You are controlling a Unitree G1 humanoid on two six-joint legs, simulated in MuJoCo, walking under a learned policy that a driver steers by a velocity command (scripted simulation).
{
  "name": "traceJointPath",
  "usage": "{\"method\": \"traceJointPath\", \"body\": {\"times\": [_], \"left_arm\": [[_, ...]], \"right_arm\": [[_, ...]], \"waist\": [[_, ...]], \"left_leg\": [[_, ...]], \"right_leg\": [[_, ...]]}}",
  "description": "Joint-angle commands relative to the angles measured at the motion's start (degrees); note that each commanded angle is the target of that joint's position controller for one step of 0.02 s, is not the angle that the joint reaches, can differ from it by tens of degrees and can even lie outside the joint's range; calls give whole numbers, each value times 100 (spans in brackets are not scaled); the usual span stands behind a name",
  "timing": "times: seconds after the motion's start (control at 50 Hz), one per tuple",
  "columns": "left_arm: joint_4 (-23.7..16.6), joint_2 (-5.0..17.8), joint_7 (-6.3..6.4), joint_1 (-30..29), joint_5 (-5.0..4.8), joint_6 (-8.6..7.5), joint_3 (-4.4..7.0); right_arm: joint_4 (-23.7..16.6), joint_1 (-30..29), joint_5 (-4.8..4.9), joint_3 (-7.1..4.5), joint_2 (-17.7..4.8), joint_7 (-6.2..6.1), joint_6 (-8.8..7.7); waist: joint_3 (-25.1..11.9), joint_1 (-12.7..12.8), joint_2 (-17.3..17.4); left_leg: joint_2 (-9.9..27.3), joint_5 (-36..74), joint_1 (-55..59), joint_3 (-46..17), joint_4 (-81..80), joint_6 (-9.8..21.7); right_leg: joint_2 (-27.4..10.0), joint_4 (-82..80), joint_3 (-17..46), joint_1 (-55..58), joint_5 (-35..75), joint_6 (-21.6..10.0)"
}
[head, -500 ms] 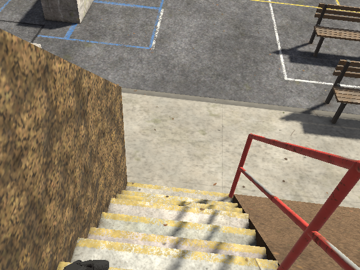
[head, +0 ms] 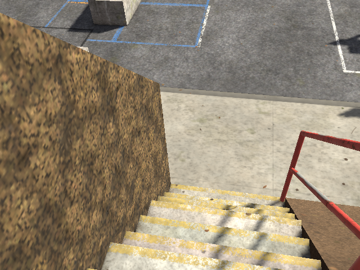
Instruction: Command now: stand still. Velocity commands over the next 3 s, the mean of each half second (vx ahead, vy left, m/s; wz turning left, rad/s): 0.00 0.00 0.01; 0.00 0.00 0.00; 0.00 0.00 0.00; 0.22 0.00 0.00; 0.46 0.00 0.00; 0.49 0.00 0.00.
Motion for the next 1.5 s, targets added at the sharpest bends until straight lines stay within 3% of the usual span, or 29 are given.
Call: {"method": "traceJointPath", "body": {"times": [0.02,0.04,0.06,0.1,0.12,0.14,0.16,0.18,0.2,0.22,0.24,0.26,0.28,0.32,0.34,0.36,0.38,0.42,0.5,0.6,0.62,0.76,0.8,0.84,1.3,1.32,1.34,1.5], "left_arm": [[-553,518,191,-285,-91,88,85],[-671,397,169,-476,-158,114,-15],[-686,235,88,-381,-255,62,-76],[-453,52,-17,461,-308,-33,-100],[-218,-183,-37,831,-188,-67,-109],[-192,-183,-119,616,-117,-29,-56],[-116,235,-194,624,-104,-50,87],[-176,492,-251,447,-115,-81,169],[-288,792,-292,-60,-22,-181,236],[-455,928,-312,-630,-87,-212,265],[-361,761,-320,-635,-167,-226,264],[-274,433,-387,-155,-281,-179,181],[-195,390,-414,353,-230,-131,223],[-142,725,-376,451,-175,-39,374],[-239,683,-357,354,-195,10,398],[-299,662,-310,83,-219,73,403],[-355,653,-290,10,-212,120,406],[-419,579,-290,18,-103,191,373],[-459,678,-265,37,-91,145,381],[-426,777,-242,37,-167,106,401],[-420,693,-242,82,-144,104,372],[-264,721,-203,179,-158,92,372],[-187,749,-155,257,-218,59,404],[-130,692,-140,308,-171,57,396],[384,590,-100,748,-185,-5,485],[367,573,-133,724,-120,7,469],[373,559,-150,715,-119,7,469],[467,563,-135,806,-158,-24,464]], "right_arm": [[-485,-33,-166,108,90,161,94],[-444,16,-73,28,-4,201,106],[-304,42,-81,31,91,246,61],[-176,-42,-42,-1,110,275,-26],[-245,-203,-57,-9,119,336,-90],[-309,-112,-82,16,137,400,-113],[-214,62,-122,14,67,426,-99],[-158,219,-150,10,13,453,-48],[207,723,-253,-3,69,472,-15],[259,994,-319,25,63,464,-9],[275,1066,-392,79,96,453,-42],[103,935,-400,109,-34,412,-89],[197,762,-397,29,-419,390,-116],[220,877,-301,29,-463,417,-96],[261,803,-183,11,-477,425,-89],[345,890,-110,-25,-452,434,-106],[415,910,-131,-9,-435,427,-120],[486,873,-204,12,-493,477,-146],[564,976,-179,0,-724,483,-183],[661,1027,-165,18,-802,422,-166],[656,975,-163,29,-782,405,-160],[796,906,-145,21,-764,346,-131],[857,880,-106,25,-741,309,-159],[908,870,-122,30,-730,303,-176],[1320,993,-112,-45,-713,183,-127],[1338,1031,-136,-61,-738,179,-91],[1338,1028,-140,-65,-731,171,-67],[1413,1185,-127,-82,-733,129,-53]], "waist": [[337,-310,-507],[491,-386,-257],[694,-277,-161],[849,45,-332],[712,78,-717],[364,-108,-1026],[138,-98,-1152],[91,-191,-1202],[-25,-424,-1353],[178,-716,-1181],[345,-750,-1085],[446,-571,-650],[267,-170,41],[47,-81,98],[176,-23,173],[271,-167,207],[281,-146,319],[163,-87,269],[-57,-156,201],[-62,-257,-132],[-102,-255,-162],[98,-323,-151],[198,-333,-141],[195,-333,-166],[436,-330,-268],[366,-314,-320],[394,-319,-320],[484,-329,-245]], "left_leg": [[385,1739,345,258,-3538,33],[178,2040,406,426,-3819,-21],[147,2105,464,501,-4155,-29],[20,1924,224,445,-4829,11],[107,1604,481,524,-5252,-34],[187,1089,1490,552,-5966,-11],[63,1273,2505,741,-5953,6],[68,1479,2966,696,-6110,109],[34,2250,4048,679,-4722,167],[139,2122,4066,464,-4895,312],[258,2247,4094,333,-5341,462],[386,2092,3801,231,-6882,650],[561,2662,3880,107,-6734,676],[552,2435,3813,109,-6828,773],[498,1864,3567,136,-6904,780],[437,1406,3148,74,-7217,720],[413,1281,3030,63,-7348,733],[401,1578,3057,46,-7331,834],[387,2463,3378,13,-7206,920],[380,2786,3596,-18,-7209,956],[367,2845,3622,-1,-7211,969],[287,2776,3780,85,-7338,910],[302,2797,3759,93,-7406,851],[307,2801,3760,114,-7453,846],[235,2012,3703,250,-7767,644],[199,1938,3756,281,-7751,680],[194,1897,3764,287,-7751,692],[200,1912,3707,273,-7798,696]], "right_leg": [[-1078,-1381,1576,203,-566,-533],[-975,-1507,1153,74,-870,-166],[-873,-1561,991,254,-409,119],[-850,-1338,690,1392,2251,428],[-856,-1231,678,1940,3590,464],[-921,-1365,929,1786,3555,331],[-1134,-1611,1075,1121,3417,166],[-1215,-1822,1171,678,2328,17],[-1188,-1854,1007,-712,1435,-265],[-1084,-1920,897,-1187,788,-407],[-980,-1894,876,-1298,807,-430],[-907,-1882,1095,-422,967,-232],[-762,-1682,1121,-17,1035,-76],[-509,-1377,953,334,239,-15],[-443,-1551,862,312,92,14],[-385,-1491,685,505,-4,52],[-393,-1423,607,689,-40,111],[-400,-1282,522,902,159,144],[-447,-1139,449,1000,649,208],[-494,-1180,373,1002,933,337],[-518,-1241,397,1091,1070,355],[-550,-1418,346,1083,1168,435],[-584,-1522,386,1149,1271,448],[-598,-1541,373,1256,1413,450],[-619,-2056,333,1405,1292,437],[-594,-2053,269,1380,1252,446],[-580,-2066,264,1327,1205,444],[-577,-2100,243,1271,1137,428]]}}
